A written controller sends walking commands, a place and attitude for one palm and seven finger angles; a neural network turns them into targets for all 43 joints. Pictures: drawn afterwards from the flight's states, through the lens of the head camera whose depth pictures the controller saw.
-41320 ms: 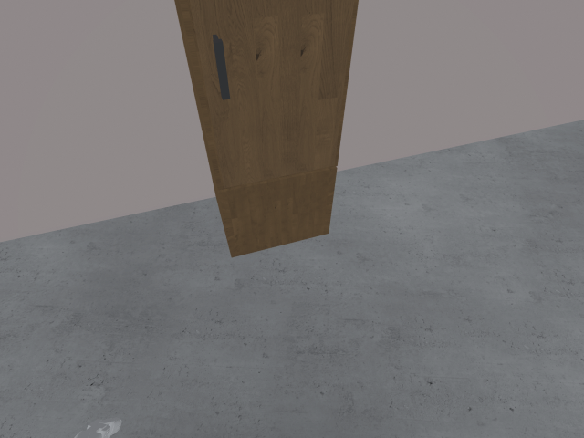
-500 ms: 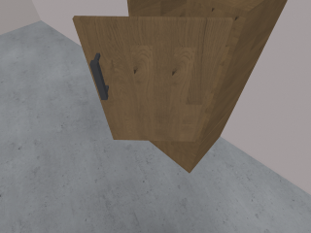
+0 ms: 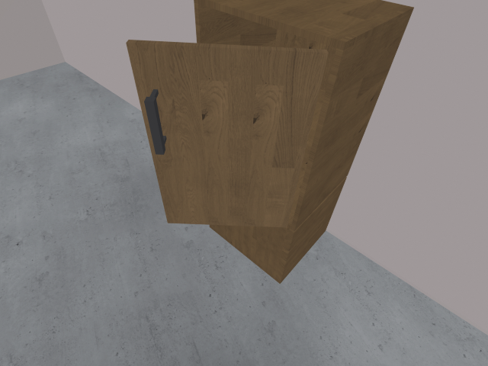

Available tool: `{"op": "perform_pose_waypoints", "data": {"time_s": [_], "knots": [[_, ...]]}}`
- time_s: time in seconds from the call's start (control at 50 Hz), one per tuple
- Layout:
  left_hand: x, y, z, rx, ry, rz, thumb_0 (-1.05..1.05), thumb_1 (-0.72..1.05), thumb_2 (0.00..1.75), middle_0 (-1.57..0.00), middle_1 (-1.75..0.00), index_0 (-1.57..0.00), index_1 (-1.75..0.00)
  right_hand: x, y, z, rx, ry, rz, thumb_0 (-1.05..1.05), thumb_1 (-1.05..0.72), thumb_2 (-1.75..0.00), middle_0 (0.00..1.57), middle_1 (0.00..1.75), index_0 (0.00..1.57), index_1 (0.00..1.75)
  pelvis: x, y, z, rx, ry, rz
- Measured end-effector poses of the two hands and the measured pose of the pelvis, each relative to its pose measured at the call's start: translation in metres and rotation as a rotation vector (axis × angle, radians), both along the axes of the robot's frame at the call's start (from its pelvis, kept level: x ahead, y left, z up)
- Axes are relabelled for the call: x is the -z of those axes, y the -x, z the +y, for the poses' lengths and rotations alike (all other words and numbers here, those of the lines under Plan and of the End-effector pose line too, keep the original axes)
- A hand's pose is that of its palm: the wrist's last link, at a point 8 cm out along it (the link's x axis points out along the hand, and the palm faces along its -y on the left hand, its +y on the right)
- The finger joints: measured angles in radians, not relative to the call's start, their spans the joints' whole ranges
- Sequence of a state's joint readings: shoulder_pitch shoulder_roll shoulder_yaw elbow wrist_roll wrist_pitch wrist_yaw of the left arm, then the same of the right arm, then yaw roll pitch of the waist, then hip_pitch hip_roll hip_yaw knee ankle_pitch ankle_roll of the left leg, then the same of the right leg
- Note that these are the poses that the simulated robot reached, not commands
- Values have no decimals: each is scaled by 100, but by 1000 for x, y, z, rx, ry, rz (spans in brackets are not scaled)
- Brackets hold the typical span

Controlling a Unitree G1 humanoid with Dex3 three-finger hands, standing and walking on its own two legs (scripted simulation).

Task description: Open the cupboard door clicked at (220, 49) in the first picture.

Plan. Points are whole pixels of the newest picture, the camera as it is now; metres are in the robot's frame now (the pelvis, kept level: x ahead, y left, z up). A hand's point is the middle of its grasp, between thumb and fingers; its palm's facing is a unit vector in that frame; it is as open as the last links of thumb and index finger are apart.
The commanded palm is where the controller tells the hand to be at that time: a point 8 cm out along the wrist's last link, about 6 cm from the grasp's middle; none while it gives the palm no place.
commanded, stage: come to a stop and stand still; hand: left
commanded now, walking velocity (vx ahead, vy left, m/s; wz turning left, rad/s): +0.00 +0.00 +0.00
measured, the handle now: (157, 122) +0.62 +0.22 +0.08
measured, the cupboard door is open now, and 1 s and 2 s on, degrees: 41 41 41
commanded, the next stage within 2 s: look again from close up in 0.64 s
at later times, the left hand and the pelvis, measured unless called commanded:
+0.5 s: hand out of the picture -0.06 +0.17 -0.17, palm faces +0.06 -0.99 -0.15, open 7.3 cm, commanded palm none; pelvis -0.04 +0.01 +0.01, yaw +1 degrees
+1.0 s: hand out of the picture -0.03 +0.18 -0.17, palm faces +0.03 -0.99 -0.16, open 7.3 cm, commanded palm none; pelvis -0.02 +0.01 +0.01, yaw +0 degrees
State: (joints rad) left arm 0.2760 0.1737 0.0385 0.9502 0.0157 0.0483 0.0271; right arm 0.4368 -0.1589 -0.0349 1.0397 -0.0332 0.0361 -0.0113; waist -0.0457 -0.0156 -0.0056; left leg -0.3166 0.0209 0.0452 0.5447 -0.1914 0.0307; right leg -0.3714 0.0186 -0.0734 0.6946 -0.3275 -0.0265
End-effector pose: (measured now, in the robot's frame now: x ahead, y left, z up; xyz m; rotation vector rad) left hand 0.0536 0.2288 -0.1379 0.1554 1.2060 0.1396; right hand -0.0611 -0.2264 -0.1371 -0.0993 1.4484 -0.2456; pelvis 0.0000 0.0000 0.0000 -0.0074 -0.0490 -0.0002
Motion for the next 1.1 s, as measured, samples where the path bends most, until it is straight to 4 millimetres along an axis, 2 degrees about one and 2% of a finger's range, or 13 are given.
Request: {"op": "perform_pose_waypoints", "data": {"time_s": [0.04,0.08,0.18,0.28,0.52,0.72,0.94,1.1], "knots": [[0,16,-1,-25,0,11,0,91,90,-20,-30,-20,-30,4,10,1,-14,-13,39,1,-91,-90,20,30,20,30,2,5,-1,-10,-1,8],[5,37,-3,-48,-6,27,0,91,90,-20,-30,-20,-30,11,10,1,-33,-27,52,1,-91,-90,20,30,20,30,6,9,-3,-12,-20,23],[7,92,-13,-74,20,160,0,91,90,-20,-29,-20,-30,7,-13,4,-53,-29,-25,1,-91,-90,20,30,20,30,2,22,-1,-24,9,17],[13,113,-16,-79,61,205,0,91,90,-20,-30,-20,-30,-3,-34,14,-83,-13,-111,1,-91,-90,20,30,20,30,-2,29,5,-16,9,15],[4,120,-3,-69,46,174,0,91,90,-20,-30,-20,-30,-9,-50,14,-124,6,-163,1,-93,-90,20,30,20,30,-8,41,15,-14,1,16],[-1,119,6,-62,14,179,0,91,90,-20,-29,-20,-30,-5,-36,16,-112,-15,-128,1,-92,-90,20,30,20,30,-8,39,14,-12,0,25],[0,101,0,-44,30,185,0,91,90,-20,-29,-20,-30,-3,-14,23,-78,-34,-33,0,-91,-90,20,30,20,30,-9,28,14,-7,0,42],[1,80,-5,-31,45,175,0,91,90,-20,-29,-20,-30,-5,-23,29,-68,-39,-23,0,-91,-90,20,30,20,30,-10,15,15,-2,-2,46]]}}
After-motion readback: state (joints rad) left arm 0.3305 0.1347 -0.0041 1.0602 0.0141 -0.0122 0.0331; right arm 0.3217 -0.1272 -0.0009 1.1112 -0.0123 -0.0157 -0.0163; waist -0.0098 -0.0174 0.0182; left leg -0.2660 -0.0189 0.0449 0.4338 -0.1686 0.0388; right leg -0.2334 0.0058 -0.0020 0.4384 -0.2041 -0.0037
